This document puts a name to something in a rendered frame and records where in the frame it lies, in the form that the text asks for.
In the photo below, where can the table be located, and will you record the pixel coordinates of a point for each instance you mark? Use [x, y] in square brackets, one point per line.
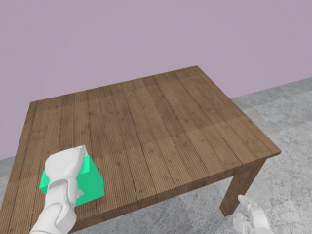
[151, 139]

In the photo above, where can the sponge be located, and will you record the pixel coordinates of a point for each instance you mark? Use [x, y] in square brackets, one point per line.
[89, 181]

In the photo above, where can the left robot forearm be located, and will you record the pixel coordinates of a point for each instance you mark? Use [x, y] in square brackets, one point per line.
[58, 215]

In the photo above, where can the left robot hand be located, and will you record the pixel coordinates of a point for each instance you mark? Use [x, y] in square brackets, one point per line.
[66, 163]

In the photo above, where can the right robot hand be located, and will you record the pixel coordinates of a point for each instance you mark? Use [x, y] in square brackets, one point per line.
[246, 224]

